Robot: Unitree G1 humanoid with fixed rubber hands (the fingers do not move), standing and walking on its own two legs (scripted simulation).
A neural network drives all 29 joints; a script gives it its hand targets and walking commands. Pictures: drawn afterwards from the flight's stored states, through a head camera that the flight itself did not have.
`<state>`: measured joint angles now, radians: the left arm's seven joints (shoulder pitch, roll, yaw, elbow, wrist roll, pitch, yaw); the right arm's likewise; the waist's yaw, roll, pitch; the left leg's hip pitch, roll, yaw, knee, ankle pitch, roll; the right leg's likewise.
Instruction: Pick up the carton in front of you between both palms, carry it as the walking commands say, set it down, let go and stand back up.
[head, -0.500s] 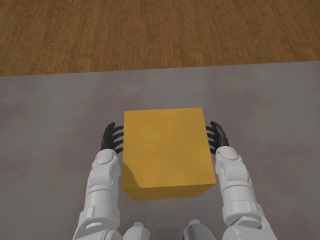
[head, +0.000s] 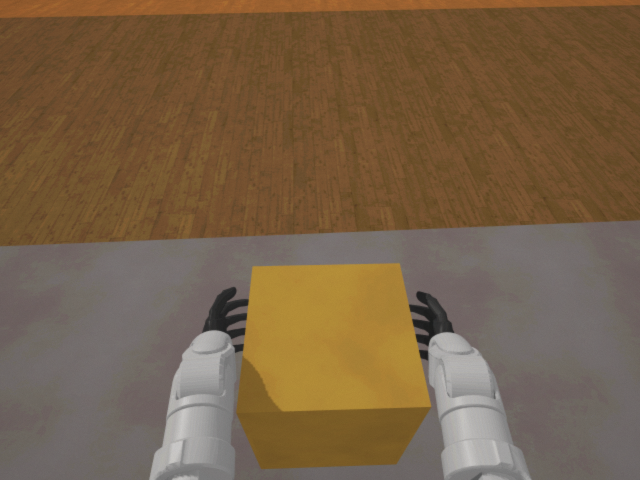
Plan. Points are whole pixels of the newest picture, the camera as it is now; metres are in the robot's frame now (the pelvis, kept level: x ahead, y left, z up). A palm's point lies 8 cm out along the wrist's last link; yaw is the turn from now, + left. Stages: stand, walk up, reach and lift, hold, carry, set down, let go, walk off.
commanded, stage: reach and lift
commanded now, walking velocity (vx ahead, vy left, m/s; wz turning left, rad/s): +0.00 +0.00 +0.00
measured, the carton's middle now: (327, 370) +0.30 +0.00 -0.05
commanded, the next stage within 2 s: hold in 0.86 s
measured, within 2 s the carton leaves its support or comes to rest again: neither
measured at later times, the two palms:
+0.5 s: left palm (218, 333) +0.31 +0.15 +0.04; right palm (441, 334) +0.30 -0.15 +0.03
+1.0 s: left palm (211, 328) +0.30 +0.15 +0.06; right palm (443, 331) +0.29 -0.15 +0.05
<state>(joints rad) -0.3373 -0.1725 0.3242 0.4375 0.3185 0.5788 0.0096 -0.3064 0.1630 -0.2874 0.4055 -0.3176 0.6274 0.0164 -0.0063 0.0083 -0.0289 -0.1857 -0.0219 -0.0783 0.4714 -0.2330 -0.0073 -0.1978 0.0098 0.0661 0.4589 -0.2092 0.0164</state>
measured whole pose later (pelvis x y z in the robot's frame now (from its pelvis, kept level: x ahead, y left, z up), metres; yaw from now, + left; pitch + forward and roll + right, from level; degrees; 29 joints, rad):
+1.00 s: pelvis +0.01 +0.00 +0.01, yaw +0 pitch -7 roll +0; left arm -0.26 -0.15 0.22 0.23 0.27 0.71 0.01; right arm -0.23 0.14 -0.18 0.20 -0.27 0.75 0.00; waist 0.00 0.01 0.01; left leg -0.03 -0.02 -0.08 0.34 -0.19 -0.01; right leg -0.05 0.01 0.07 0.33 -0.17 0.02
